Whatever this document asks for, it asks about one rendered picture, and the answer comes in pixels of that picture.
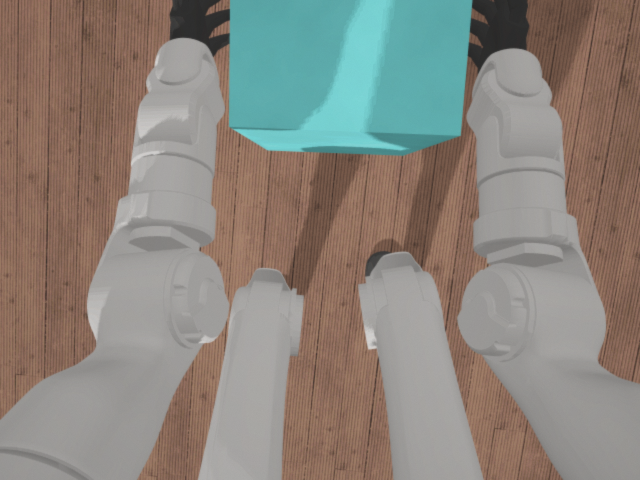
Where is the carton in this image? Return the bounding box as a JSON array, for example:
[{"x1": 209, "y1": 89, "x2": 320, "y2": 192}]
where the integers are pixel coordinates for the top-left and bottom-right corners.
[{"x1": 229, "y1": 0, "x2": 472, "y2": 156}]

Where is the robot left upper arm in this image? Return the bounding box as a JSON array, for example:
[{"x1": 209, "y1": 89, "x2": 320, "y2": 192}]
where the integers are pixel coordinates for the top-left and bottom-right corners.
[{"x1": 0, "y1": 248, "x2": 229, "y2": 480}]

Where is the right robot hand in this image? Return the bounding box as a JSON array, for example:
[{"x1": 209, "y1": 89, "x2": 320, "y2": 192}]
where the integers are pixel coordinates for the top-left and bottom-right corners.
[{"x1": 468, "y1": 0, "x2": 529, "y2": 74}]

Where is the left robot hand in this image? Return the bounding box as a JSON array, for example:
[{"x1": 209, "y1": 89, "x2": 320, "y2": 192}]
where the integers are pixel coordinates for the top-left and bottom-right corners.
[{"x1": 169, "y1": 0, "x2": 230, "y2": 57}]

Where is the left robot forearm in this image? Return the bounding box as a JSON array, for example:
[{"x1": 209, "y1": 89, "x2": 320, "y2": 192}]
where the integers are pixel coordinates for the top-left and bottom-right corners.
[{"x1": 87, "y1": 38, "x2": 225, "y2": 329}]

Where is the robot right thigh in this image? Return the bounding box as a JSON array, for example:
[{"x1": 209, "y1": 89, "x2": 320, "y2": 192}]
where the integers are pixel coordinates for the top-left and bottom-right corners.
[{"x1": 358, "y1": 265, "x2": 484, "y2": 480}]

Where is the left robot shin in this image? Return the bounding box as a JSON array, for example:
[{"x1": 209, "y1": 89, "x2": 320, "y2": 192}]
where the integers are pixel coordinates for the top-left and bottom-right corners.
[{"x1": 228, "y1": 268, "x2": 291, "y2": 333}]

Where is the robot right upper arm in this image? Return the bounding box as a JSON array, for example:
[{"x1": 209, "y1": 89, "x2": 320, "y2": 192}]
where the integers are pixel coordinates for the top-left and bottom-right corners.
[{"x1": 457, "y1": 263, "x2": 640, "y2": 480}]

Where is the right robot forearm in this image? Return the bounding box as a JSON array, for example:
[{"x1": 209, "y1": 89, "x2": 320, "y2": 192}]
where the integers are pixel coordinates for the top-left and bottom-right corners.
[{"x1": 466, "y1": 48, "x2": 606, "y2": 317}]

